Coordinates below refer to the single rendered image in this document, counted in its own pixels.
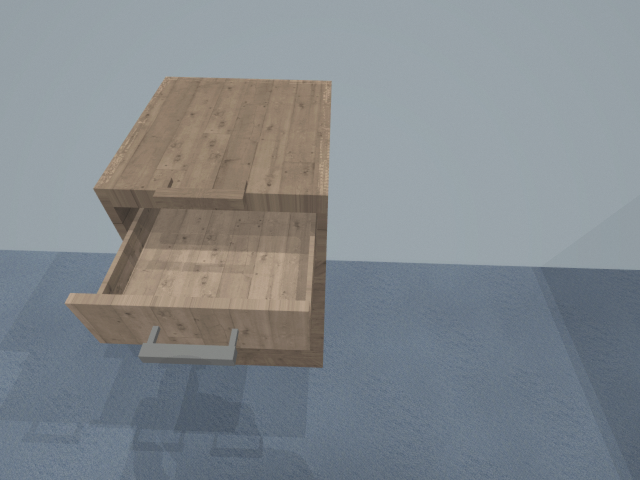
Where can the drawer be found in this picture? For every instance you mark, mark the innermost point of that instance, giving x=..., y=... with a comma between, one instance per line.
x=198, y=274

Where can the cabinet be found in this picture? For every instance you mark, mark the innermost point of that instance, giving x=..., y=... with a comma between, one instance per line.
x=269, y=137

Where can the handle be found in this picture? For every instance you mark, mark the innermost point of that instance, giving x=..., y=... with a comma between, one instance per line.
x=200, y=198
x=152, y=352

